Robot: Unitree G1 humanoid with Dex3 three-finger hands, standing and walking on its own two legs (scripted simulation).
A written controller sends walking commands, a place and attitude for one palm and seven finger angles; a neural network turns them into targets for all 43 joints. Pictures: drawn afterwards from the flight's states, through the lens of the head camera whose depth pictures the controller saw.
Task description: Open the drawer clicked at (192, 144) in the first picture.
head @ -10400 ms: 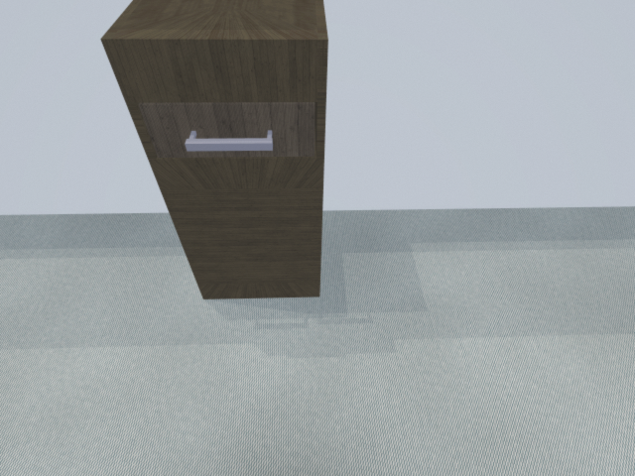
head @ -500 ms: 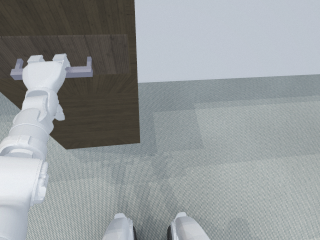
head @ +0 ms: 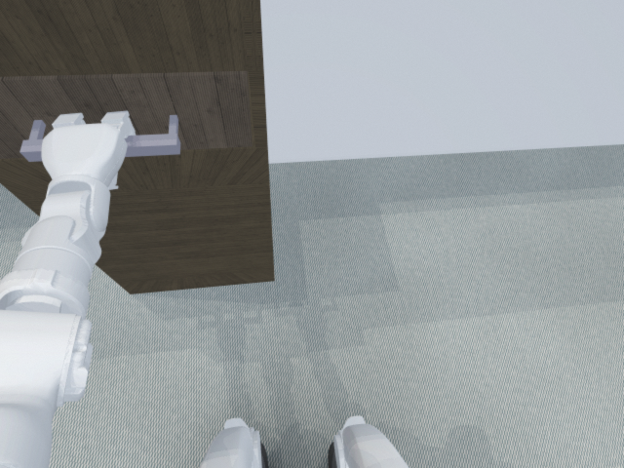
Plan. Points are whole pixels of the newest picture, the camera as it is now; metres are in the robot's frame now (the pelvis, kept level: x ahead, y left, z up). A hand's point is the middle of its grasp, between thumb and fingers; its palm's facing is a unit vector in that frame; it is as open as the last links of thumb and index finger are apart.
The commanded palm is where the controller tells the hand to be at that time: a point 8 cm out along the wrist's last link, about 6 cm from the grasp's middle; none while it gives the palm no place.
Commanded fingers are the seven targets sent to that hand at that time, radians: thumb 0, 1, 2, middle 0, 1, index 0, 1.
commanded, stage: close the thumb around the handle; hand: left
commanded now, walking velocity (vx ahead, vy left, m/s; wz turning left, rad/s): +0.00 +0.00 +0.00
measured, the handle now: (105, 136) +0.56 +0.25 +0.02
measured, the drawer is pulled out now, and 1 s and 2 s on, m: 0.00 0.08 0.21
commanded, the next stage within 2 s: pull the drawer open in 0.04 s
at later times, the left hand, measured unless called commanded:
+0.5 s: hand (103, 194) +0.47 +0.25 +0.00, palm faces -0.06 -0.04 -1.00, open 5.6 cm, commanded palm +0.44 +0.25 +0.05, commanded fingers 0.00 0.90 0.90 -0.40 -1.35 -0.40 -1.35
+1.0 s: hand (98, 234) +0.42 +0.24 +0.00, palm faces -0.03 -0.05 -1.00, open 5.6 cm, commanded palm +0.38 +0.25 +0.05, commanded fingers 0.00 0.90 0.90 -0.40 -1.35 -0.40 -1.35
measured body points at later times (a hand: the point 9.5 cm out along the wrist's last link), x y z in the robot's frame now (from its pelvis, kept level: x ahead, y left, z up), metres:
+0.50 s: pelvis +0.01 +0.01 +0.01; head +0.12 +0.02 +0.44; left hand +0.47 +0.25 +0.06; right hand +0.01 -0.27 -0.12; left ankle +0.01 +0.10 -0.67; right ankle -0.01 -0.13 -0.67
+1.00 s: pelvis +0.02 +0.00 +0.02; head +0.10 +0.01 +0.46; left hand +0.41 +0.25 +0.06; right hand +0.09 -0.27 -0.11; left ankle +0.01 +0.10 -0.67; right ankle -0.01 -0.13 -0.67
